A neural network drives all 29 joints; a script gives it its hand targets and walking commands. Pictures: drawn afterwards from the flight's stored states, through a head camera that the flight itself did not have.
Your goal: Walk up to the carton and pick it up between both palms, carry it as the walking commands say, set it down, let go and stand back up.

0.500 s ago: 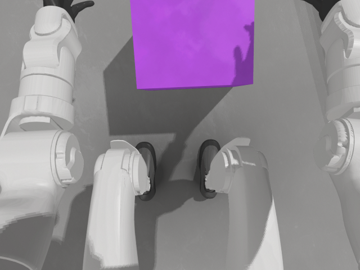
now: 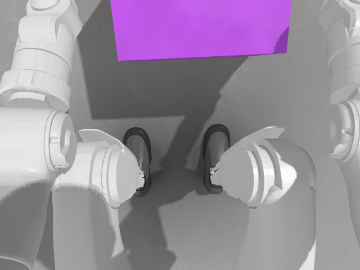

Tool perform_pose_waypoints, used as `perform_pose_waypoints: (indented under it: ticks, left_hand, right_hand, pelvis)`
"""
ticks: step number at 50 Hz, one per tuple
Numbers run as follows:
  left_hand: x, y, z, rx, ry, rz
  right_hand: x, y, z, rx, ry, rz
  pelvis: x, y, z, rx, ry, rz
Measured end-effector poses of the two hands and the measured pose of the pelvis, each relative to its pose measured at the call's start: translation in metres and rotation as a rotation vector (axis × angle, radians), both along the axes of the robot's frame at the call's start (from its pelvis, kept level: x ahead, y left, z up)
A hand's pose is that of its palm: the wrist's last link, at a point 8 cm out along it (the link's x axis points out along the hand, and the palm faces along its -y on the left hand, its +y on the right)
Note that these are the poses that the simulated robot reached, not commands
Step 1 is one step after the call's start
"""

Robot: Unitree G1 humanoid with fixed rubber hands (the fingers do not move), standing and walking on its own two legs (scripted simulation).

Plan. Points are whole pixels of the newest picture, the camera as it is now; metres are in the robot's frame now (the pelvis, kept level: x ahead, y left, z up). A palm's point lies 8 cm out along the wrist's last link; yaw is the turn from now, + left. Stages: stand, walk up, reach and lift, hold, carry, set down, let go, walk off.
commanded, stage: reach and lift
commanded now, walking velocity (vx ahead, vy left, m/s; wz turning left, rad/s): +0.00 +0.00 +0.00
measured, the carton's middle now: out of the picture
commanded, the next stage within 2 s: none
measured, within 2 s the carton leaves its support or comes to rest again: leaves its support in 1.84 s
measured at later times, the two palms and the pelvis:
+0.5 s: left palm out of the picture +0.55 +0.17 -0.19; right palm out of the picture +0.54 -0.25 -0.19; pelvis +0.00 +0.00 -0.02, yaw +0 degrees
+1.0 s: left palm out of the picture +0.56 +0.14 -0.19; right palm out of the picture +0.54 -0.23 -0.20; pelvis +0.00 +0.01 -0.01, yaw +0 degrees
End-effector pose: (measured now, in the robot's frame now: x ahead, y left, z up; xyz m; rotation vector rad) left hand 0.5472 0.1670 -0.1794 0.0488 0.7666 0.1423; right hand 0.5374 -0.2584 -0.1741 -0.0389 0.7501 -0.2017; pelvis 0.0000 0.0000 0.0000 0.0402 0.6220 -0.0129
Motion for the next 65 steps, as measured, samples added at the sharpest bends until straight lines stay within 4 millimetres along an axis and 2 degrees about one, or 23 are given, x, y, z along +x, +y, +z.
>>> perform_pose_waypoints:
  ticks: [6,10,29,38,43,57,65]
  left_hand:
    - [0.009,0.007,-0.015,0.009,-0.009,0.007]
    - [0.014,0.008,-0.017,0.006,-0.02,0.012]
    - [0.006,-0.004,-0.011,-0.002,0.001,-0.005]
    - [0.008,-0.02,-0.013,-0.012,-0.004,-0.028]
    - [0.009,-0.031,-0.013,-0.016,-0.005,-0.041]
    - [0.008,-0.032,-0.014,-0.01,-0.017,-0.029]
    - [0.009,-0.032,-0.015,-0.032,-0.011,-0.023]
  right_hand:
    - [-0.002,0.005,-0.027,0.01,0.0,-0.002]
    - [-0.001,0.007,-0.035,0.011,-0.006,0.004]
    - [-0.001,0.014,-0.02,0.018,0.006,0.003]
    - [0.002,0.028,-0.024,0.029,0.002,0.017]
    - [0.002,0.028,-0.023,0.019,0.002,0.022]
    - [0.004,0.028,-0.022,0.006,0.011,0.037]
    - [0.006,0.028,-0.021,0.008,0.031,0.048]
  pelvis:
    - [0.001,0.002,-0.017,-0.004,-0.038,0.004]
    - [0.002,0.003,-0.023,-0.005,-0.054,0.007]
    - [0.001,0.004,-0.017,-0.005,-0.059,0.005]
    - [-0.002,0.005,-0.017,-0.006,-0.069,0.005]
    - [-0.003,0.005,-0.016,-0.007,-0.071,0.002]
    - [-0.004,0.005,-0.009,-0.005,-0.058,-0.007]
    - [-0.007,0.005,-0.013,-0.005,-0.064,-0.004]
